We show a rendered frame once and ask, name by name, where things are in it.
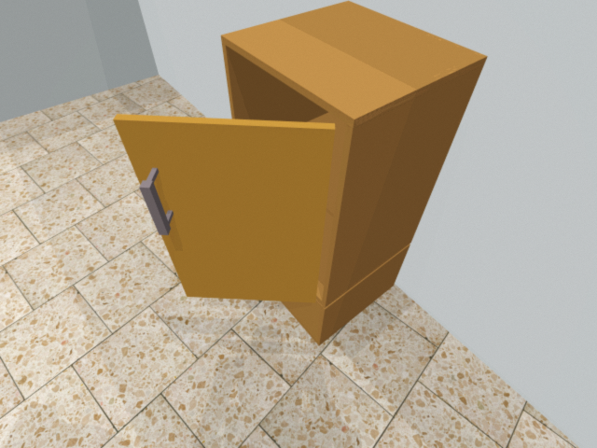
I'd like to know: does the handle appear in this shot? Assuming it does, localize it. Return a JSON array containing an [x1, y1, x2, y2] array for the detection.
[[139, 168, 174, 235]]

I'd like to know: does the cupboard door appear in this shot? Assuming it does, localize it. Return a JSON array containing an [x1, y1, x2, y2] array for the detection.
[[113, 114, 335, 303]]

